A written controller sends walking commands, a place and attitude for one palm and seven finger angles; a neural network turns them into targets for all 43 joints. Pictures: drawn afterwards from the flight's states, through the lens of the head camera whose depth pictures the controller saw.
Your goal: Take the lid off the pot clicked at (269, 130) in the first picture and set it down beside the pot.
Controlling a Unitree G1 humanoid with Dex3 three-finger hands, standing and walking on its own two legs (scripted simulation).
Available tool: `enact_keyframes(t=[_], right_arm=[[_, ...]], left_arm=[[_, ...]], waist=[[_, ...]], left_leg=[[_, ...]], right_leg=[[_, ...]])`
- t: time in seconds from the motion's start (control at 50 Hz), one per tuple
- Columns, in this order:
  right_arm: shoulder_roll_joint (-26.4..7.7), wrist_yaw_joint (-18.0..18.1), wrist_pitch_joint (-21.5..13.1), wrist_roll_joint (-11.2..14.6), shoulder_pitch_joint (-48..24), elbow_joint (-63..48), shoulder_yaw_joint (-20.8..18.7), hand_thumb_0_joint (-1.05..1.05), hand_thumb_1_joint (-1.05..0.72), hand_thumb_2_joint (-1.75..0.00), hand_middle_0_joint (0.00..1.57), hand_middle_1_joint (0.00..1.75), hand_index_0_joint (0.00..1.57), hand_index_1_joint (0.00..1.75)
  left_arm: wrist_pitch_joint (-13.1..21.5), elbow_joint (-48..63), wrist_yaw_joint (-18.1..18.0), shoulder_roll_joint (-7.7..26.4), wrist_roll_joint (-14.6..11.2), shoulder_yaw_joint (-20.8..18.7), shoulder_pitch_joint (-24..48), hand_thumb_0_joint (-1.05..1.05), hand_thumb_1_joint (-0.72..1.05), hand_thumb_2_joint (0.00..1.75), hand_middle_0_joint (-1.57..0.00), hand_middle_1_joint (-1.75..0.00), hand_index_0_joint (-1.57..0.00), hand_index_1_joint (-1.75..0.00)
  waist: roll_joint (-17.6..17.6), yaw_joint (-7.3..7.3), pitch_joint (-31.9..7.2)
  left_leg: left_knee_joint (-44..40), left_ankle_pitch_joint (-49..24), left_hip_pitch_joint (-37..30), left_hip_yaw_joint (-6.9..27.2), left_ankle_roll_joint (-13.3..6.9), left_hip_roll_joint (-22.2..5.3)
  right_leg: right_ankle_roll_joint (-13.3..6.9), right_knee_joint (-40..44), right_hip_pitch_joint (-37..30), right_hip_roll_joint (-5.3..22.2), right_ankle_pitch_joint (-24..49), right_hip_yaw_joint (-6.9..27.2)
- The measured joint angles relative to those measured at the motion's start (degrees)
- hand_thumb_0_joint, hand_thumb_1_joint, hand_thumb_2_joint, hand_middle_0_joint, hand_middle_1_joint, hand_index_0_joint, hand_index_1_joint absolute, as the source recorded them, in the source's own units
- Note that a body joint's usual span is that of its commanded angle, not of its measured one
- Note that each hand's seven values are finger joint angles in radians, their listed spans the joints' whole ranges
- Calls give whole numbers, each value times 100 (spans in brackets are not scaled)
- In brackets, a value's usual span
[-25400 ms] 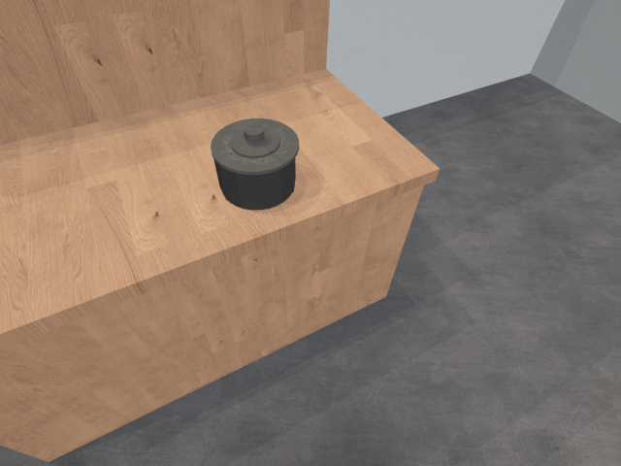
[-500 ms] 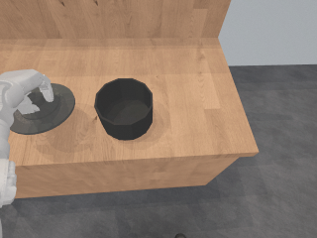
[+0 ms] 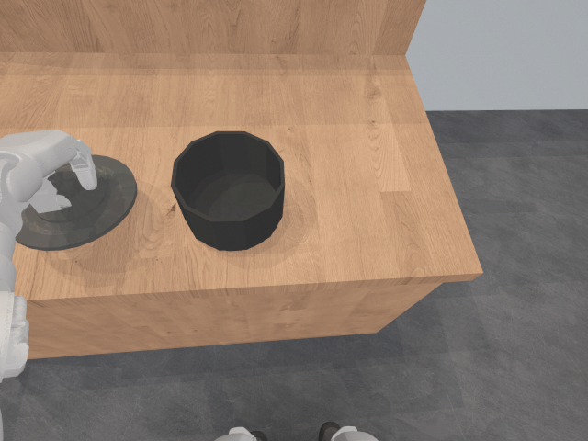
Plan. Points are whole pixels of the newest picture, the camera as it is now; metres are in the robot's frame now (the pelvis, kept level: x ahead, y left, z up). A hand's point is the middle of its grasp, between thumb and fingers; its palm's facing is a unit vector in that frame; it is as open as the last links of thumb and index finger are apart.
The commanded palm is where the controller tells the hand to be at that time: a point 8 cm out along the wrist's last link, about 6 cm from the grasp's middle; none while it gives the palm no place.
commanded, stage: lower the lid onto the table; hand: left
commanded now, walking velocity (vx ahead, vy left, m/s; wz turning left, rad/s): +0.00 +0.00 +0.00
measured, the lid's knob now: (63, 185) +0.47 +0.33 +0.00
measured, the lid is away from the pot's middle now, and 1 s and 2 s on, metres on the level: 0.24 0.23 0.24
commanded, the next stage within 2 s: open the fingers wide in 0.74 s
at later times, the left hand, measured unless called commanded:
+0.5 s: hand (72, 193) +0.46 +0.31 +0.00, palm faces -0.49 -0.09 -0.87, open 6.5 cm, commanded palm +0.49 +0.30 +0.05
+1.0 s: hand (75, 215) +0.44 +0.31 -0.03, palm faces -0.48 -0.08 -0.87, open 6.5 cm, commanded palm +0.47 +0.30 +0.02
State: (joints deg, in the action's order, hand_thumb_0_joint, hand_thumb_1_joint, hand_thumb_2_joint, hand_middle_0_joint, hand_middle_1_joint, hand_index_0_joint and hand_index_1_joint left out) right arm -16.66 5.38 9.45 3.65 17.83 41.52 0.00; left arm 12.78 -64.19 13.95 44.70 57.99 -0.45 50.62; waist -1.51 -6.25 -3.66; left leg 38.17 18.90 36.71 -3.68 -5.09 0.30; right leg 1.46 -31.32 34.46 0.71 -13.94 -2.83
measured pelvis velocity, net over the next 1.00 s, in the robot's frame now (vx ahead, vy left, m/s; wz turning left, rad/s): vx -0.01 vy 0.00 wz -0.02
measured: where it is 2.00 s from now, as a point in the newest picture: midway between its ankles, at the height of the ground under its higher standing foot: outside the picture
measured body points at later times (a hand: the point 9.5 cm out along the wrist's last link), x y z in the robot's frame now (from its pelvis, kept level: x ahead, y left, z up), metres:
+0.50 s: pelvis +0.00 +0.00 -0.01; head +0.13 +0.02 +0.42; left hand +0.48 +0.31 +0.05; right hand -0.02 -0.29 -0.12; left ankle -0.02 +0.06 -0.72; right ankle +0.00 -0.15 -0.72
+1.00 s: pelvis -0.01 +0.00 -0.02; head +0.12 +0.02 +0.41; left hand +0.46 +0.31 +0.02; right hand -0.02 -0.29 -0.14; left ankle -0.02 +0.06 -0.72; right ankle +0.00 -0.15 -0.72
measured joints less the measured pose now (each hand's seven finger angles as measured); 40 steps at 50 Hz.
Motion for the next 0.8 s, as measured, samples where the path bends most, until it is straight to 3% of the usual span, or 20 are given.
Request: enact_keyframes(t=[0.24,0.34,0.44,0.8], right_arm=[[38,18,9,-34,137,-11,22,0,-90,-90,20,30,20,30],[29,-17,36,-24,157,-40,58,0,-90,-90,20,30,20,30],[35,2,58,-63,202,-62,39,0,-90,-90,20,30,20,30],[49,4,150,-50,124,-83,81,0,-90,-90,20,30,20,30]], left_arm=[[49,-91,-131,5,118,-86,86,7,37,65,-66,-90,-78,-95],[-84,-343,-218,67,171,-27,232,7,37,65,-66,-90,-78,-95],[-13,-170,-184,110,256,-245,87,7,37,65,-66,-90,-78,-95],[59,-297,-296,151,210,-197,66,7,37,65,-66,-90,-78,-95]], waist=[[-14,-119,-46],[0,-175,-51],[-13,-213,-52],[1,-208,-99]], left_leg=[[301,117,346,2,0,-36],[459,178,537,-16,-4,-69],[539,207,652,-16,8,-96],[895,316,991,53,28,-151]], right_leg=[[-30,-282,343,-24,-103,0],[2,-435,542,-47,-149,21],[0,-493,652,-70,-162,24],[-13,-816,963,-111,-271,-39]])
